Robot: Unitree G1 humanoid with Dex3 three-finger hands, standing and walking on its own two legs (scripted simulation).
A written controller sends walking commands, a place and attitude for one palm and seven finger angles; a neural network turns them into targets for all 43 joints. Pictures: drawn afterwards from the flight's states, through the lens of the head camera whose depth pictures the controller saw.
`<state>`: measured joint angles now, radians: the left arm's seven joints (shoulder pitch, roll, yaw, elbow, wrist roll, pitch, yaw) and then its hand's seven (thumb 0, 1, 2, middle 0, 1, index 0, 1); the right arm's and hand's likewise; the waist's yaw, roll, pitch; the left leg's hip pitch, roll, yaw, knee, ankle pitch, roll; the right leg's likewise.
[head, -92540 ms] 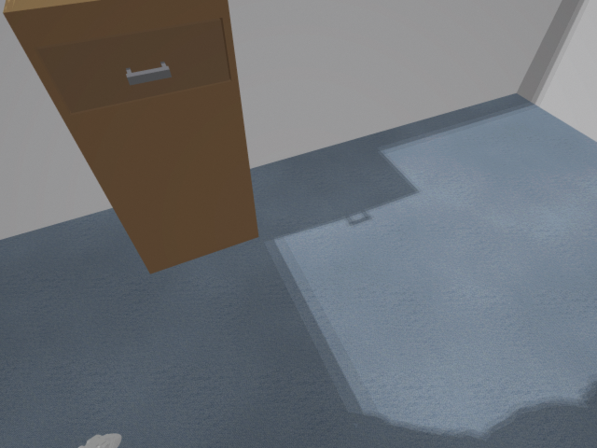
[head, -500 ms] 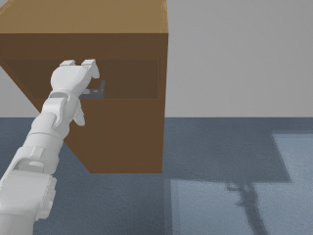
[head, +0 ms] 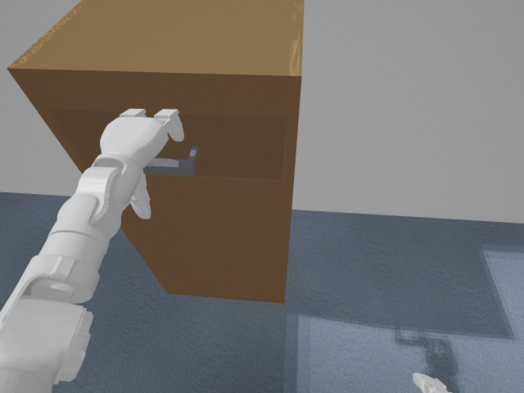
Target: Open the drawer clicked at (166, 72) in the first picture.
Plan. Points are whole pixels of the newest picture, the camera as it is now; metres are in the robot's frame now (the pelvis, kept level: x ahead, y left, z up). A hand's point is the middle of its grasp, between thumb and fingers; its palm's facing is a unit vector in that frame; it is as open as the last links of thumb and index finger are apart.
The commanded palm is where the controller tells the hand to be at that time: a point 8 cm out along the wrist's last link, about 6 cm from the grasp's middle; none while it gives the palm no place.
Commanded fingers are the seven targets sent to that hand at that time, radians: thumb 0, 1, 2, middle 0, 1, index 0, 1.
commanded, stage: re-aim the fingers above the handle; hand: left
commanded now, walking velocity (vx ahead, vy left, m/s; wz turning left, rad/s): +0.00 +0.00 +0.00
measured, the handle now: (169, 158) +0.50 +0.19 +0.05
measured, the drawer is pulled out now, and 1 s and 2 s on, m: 0.00 0.00 0.00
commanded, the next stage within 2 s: lower the fingers behind the handle in 1.94 s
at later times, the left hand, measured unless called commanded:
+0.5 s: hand (150, 156) +0.45 +0.20 +0.11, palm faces +0.00 -0.04 -1.00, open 13.8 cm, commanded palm +0.43 +0.21 +0.17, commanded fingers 0.00 -0.50 0.30 -0.30 -1.20 -0.30 -1.20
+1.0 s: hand (150, 156) +0.46 +0.20 +0.11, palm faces -0.01 -0.03 -1.00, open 13.8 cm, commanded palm +0.43 +0.21 +0.17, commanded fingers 0.00 -0.50 0.30 -0.30 -1.20 -0.30 -1.20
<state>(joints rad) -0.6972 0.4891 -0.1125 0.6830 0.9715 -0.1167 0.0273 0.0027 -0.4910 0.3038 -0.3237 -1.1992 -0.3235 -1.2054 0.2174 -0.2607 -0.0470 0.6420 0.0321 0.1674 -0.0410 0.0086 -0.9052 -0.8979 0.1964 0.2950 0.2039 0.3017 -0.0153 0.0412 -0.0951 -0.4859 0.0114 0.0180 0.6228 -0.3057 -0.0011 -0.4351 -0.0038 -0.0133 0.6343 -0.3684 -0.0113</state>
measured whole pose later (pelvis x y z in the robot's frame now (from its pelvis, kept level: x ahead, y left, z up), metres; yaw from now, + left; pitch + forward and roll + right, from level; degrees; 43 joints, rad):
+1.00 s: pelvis +0.00 +0.01 +0.00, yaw -1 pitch +11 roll +0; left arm -0.74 0.49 -0.09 0.78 0.99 -0.04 0.07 0.00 -0.49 0.30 -0.33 -1.21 -0.33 -1.21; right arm 0.29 -0.26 -0.05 0.68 0.04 0.17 -0.03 0.01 -0.91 -0.90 0.20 0.29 0.20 0.30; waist -0.05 0.05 -0.10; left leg -0.50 0.02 0.04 0.61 -0.30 0.01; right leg -0.46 0.00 0.01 0.62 -0.35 0.00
